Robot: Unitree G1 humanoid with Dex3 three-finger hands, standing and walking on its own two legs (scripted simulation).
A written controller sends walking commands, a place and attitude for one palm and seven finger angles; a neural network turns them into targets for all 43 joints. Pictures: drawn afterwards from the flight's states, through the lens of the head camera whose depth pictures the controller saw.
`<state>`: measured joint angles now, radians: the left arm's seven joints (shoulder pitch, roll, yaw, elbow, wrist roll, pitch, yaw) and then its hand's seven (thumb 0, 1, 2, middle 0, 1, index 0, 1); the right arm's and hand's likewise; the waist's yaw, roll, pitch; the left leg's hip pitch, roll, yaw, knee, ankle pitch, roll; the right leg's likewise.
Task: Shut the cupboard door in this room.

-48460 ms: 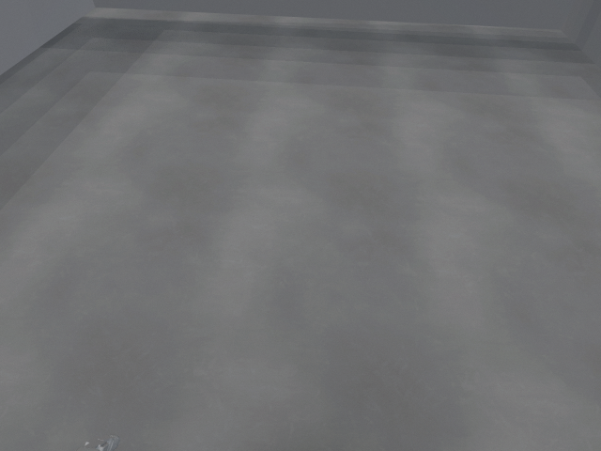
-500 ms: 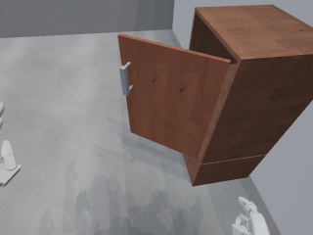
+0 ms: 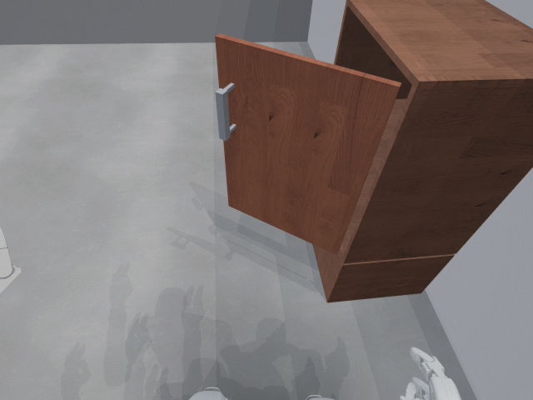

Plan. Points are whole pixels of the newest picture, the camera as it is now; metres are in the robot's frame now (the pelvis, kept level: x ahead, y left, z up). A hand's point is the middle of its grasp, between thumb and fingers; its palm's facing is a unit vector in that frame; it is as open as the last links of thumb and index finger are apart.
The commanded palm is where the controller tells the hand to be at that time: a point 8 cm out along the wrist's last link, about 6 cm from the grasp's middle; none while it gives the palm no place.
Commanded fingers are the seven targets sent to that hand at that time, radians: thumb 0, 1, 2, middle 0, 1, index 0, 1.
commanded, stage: step back with the hand held close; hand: left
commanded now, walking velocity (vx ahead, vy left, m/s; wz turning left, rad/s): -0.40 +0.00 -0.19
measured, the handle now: (227, 112) +0.77 +0.11 +0.00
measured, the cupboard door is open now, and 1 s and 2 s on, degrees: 55 55 55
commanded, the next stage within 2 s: stop stepping back and stand still in 0.36 s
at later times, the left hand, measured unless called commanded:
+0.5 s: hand out of the picture +0.12 +0.27 +0.19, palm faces +0.44 -0.81 -0.38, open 7.4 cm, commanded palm +0.06 +0.31 +0.20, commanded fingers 0.00 0.90 0.90 -0.20 -0.30 -0.20 -0.30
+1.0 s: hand out of the picture -0.01 +0.33 +0.21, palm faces +0.44 -0.83 -0.33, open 7.4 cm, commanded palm -0.10 +0.37 +0.20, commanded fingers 0.00 0.90 0.90 -0.20 -0.30 -0.20 -0.30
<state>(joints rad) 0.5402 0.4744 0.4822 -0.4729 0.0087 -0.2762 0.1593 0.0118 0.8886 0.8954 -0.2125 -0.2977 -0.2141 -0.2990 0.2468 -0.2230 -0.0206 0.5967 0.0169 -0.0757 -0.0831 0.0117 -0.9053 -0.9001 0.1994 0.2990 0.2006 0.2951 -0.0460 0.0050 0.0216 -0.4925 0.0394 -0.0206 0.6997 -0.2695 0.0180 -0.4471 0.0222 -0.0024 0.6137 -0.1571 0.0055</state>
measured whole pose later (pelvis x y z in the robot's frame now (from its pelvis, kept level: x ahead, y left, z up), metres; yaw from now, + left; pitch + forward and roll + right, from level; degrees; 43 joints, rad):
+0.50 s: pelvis -0.10 +0.01 +0.01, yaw -2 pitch +1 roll -3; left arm 0.46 0.39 0.40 -0.50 -0.04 -0.25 0.15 0.01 0.89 0.90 -0.21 -0.30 -0.21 -0.30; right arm 0.13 -0.18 0.01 0.65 0.00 -0.09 -0.06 0.01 -0.90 -0.90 0.20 0.30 0.20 0.30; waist 0.05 0.01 0.00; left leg -0.51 0.11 0.08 0.49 -0.02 -0.01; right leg -0.22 0.06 0.08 0.55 -0.35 0.03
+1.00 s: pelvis -0.23 +0.07 -0.01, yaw +2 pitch -6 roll -5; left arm 0.35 0.49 0.45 -0.53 -0.06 -0.13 0.13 0.01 0.89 0.90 -0.21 -0.30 -0.21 -0.30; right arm 0.27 -0.15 -0.02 0.67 0.00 -0.09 -0.03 0.01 -0.91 -0.90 0.20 0.30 0.20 0.29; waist -0.07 -0.02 0.03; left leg -0.56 0.08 0.15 0.55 -0.27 -0.07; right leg -0.31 0.10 -0.13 1.02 -0.62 -0.07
